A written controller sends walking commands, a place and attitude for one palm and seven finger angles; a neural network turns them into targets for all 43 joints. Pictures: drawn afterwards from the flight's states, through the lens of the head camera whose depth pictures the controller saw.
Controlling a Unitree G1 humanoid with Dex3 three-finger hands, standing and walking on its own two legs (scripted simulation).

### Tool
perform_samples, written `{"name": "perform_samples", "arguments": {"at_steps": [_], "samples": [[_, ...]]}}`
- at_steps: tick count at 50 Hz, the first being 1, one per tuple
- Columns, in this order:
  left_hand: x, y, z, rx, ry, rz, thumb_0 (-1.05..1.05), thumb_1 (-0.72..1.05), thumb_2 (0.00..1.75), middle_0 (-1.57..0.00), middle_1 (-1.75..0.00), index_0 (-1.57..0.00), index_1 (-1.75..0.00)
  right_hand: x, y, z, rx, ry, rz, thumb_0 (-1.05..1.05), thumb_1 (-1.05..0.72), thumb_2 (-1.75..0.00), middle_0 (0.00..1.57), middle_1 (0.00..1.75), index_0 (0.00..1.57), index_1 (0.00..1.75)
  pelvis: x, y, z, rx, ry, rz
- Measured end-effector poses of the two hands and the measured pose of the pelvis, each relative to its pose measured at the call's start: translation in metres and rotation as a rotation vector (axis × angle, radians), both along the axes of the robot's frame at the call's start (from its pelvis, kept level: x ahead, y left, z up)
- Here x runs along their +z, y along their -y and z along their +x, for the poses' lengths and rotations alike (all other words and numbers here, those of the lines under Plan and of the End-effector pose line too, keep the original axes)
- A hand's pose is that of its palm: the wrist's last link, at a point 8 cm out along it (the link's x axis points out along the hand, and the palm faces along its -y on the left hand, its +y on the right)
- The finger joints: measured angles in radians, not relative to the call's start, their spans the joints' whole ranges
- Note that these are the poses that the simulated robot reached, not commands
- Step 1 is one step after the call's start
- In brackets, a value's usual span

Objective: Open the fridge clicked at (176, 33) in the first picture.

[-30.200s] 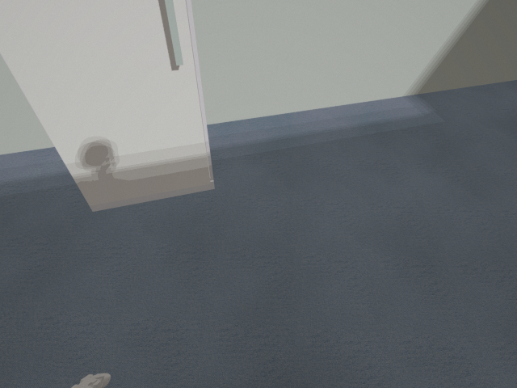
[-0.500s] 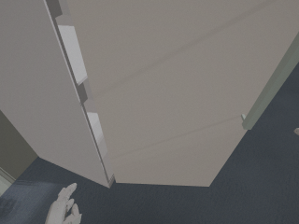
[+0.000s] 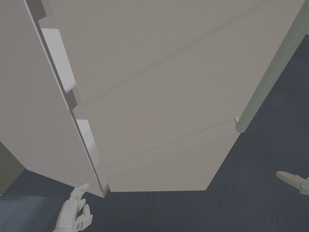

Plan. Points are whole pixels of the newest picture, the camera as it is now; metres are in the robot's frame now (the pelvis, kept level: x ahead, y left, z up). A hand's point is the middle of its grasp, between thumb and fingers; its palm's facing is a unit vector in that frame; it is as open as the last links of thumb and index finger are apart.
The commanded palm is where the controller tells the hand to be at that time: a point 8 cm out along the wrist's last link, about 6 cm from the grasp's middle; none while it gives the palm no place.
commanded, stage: draw the hand back to the body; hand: right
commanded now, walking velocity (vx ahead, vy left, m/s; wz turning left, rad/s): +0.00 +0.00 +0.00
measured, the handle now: (266, 73) +0.47 -0.30 +0.20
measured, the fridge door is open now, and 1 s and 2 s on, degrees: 70 70 70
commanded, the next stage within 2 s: step back with the hand held close in 0.80 s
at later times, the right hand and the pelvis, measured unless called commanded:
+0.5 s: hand (287, 160) +0.23 -0.25 +0.16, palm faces +0.44 +0.81 -0.40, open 8.1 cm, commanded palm +0.18 -0.29 +0.18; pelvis +0.03 +0.01 +0.01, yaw +1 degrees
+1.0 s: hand (286, 162) +0.22 -0.25 +0.16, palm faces +0.45 +0.80 -0.40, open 7.4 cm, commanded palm +0.17 -0.28 +0.18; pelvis +0.03 +0.02 +0.01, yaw +0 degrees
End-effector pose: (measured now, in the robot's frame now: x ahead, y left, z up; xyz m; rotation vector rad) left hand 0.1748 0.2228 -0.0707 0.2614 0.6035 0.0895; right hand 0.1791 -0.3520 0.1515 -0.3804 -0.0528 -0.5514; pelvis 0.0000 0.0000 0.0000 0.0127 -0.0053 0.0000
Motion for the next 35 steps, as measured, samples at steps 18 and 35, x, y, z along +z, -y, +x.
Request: {"name": "perform_samples", "arguments": {"at_steps": [18, 35], "samples": [[0.002, -0.007, 0.026, 0.028, -0.026, -0.031, 0.01, 0.90, 0.90, -0.20, -0.30, -0.20, -0.30, 0.022, -0.049, 0.013, 0.097, 0.026, -0.077, 0.00, -0.48, -0.70, 0.22, 0.54, 0.22, 0.54, 0.005, -0.006, 0.030, 0.024, 0.034, -0.019], [-0.003, -0.019, 0.034, 0.025, -0.068, -0.027, 0.01, 0.90, 0.90, -0.20, -0.30, -0.20, -0.30, 0.021, -0.064, 0.002, 0.071, -0.011, -0.076, 0.01, -0.87, -0.89, 0.21, 0.31, 0.21, 0.31, 0.005, -0.020, 0.034, 0.013, 0.034, -0.020]]}}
